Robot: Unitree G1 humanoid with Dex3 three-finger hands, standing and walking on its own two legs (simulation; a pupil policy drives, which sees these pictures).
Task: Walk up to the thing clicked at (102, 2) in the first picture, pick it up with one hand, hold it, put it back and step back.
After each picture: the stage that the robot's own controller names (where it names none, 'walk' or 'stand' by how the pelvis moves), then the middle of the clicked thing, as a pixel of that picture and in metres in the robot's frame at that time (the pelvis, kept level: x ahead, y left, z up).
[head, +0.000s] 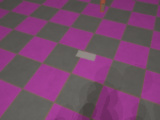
stand; (102, 3) +2.09 -0.31 -0.66
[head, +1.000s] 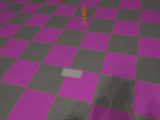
walk; (84, 15) +1.96 +0.08 -0.63
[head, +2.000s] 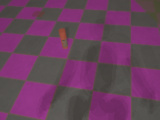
walk; (63, 39) +1.36 +0.29 -0.65
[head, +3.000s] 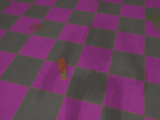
walk; (62, 69) +0.88 +0.23 -0.64
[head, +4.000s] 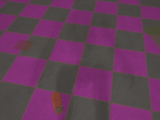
walk; (57, 103) +0.56 +0.18 -0.63
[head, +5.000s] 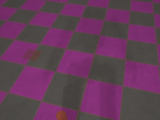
stand; out of the picture +0.45 +0.17 -0.65
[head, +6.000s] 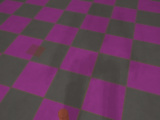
stand; (64, 119) +0.44 +0.14 -0.65
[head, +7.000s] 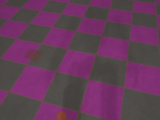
stand; out of the picture +0.44 +0.16 -0.66
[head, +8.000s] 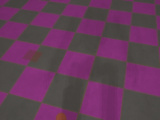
stand; out of the picture +0.43 +0.17 -0.66
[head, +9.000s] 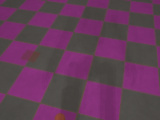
go down; out of the picture +0.43 +0.17 -0.66
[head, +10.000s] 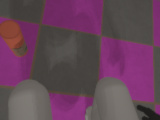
go down; (15, 41) +0.49 +0.24 -0.27
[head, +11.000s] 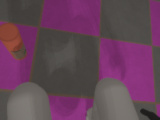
close in; (14, 44) +0.49 +0.25 -0.26
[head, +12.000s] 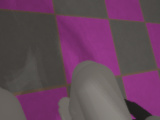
close in; out of the picture +0.47 +0.31 -0.16
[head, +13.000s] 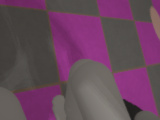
lift; out of the picture +0.45 +0.31 -0.16
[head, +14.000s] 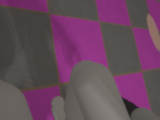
lift; out of the picture +0.42 +0.29 -0.16
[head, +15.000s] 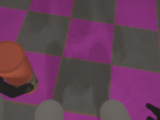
lift; (20, 74) +0.34 +0.19 +0.02
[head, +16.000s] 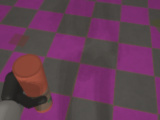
hold; (37, 88) +0.31 +0.16 +0.03
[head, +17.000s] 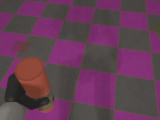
hold; (39, 89) +0.31 +0.15 +0.04
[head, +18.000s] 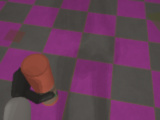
crouch; (43, 84) +0.33 +0.14 +0.01
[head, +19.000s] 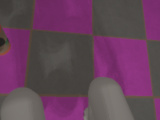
lower; out of the picture +0.48 +0.23 -0.04
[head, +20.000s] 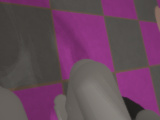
lower; out of the picture +0.44 +0.31 -0.16
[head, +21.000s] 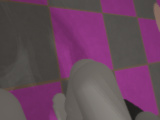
lower; out of the picture +0.44 +0.32 -0.16
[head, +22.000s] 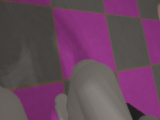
lower; out of the picture +0.43 +0.32 -0.16
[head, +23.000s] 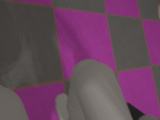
lower; out of the picture +0.43 +0.31 -0.16
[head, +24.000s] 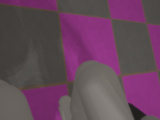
open; out of the picture +0.42 +0.28 -0.16
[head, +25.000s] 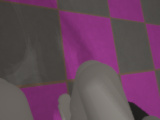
stand; out of the picture +0.42 +0.29 -0.17
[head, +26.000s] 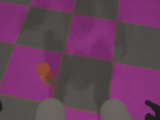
walk; (46, 75) +0.45 +0.20 -0.41
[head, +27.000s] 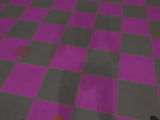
stand; out of the picture +0.39 +0.16 -0.60
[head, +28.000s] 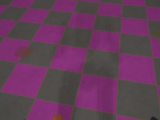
stand; out of the picture +0.41 +0.17 -0.60
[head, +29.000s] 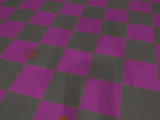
stand; out of the picture +0.41 +0.15 -0.65
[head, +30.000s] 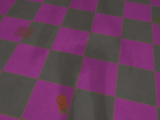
walk; (62, 105) +0.45 +0.12 -0.63
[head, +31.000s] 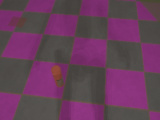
walk; (58, 77) +0.67 +0.21 -0.62
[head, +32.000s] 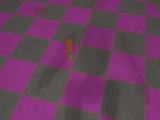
stand; (69, 50) +1.03 +0.16 -0.63
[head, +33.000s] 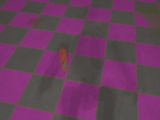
stand; (63, 60) +1.03 +0.19 -0.65
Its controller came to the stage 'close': yes
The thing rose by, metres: 0.69
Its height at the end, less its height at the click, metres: +0.00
